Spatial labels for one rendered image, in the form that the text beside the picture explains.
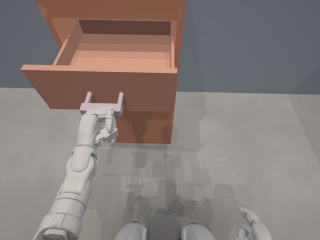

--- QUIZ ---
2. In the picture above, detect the right robot shin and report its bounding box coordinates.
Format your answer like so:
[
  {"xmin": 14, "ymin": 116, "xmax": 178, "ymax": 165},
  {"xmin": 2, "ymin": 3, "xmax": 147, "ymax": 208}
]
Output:
[{"xmin": 188, "ymin": 221, "xmax": 199, "ymax": 225}]

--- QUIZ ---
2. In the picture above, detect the handle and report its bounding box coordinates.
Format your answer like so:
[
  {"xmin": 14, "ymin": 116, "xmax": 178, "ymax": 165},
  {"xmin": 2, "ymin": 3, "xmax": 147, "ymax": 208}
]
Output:
[{"xmin": 79, "ymin": 92, "xmax": 124, "ymax": 117}]

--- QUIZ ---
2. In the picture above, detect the cabinet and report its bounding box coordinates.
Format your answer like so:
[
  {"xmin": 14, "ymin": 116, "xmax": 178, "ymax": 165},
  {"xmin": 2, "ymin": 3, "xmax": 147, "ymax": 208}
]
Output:
[{"xmin": 35, "ymin": 0, "xmax": 186, "ymax": 144}]

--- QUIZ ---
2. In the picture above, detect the left robot thigh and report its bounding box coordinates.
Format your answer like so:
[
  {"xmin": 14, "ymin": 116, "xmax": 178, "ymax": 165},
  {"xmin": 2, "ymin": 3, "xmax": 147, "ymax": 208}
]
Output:
[{"xmin": 114, "ymin": 223, "xmax": 147, "ymax": 240}]

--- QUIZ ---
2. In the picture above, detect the robot right hand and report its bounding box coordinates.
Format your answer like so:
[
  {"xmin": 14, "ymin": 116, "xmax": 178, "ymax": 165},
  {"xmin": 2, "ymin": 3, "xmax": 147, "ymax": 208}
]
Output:
[{"xmin": 235, "ymin": 206, "xmax": 273, "ymax": 240}]

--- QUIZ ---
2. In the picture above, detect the drawer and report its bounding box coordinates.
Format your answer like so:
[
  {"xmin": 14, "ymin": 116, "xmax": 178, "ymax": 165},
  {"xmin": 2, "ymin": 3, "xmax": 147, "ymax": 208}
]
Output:
[{"xmin": 20, "ymin": 18, "xmax": 178, "ymax": 112}]

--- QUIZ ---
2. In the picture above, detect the robot left forearm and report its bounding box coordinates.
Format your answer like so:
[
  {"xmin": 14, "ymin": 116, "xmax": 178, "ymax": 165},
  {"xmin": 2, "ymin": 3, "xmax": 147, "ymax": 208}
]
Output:
[{"xmin": 32, "ymin": 145, "xmax": 98, "ymax": 240}]

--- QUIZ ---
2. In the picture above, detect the robot left hand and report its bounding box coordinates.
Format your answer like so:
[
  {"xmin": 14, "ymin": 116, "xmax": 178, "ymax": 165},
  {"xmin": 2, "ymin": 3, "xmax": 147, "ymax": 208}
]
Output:
[{"xmin": 77, "ymin": 107, "xmax": 119, "ymax": 151}]

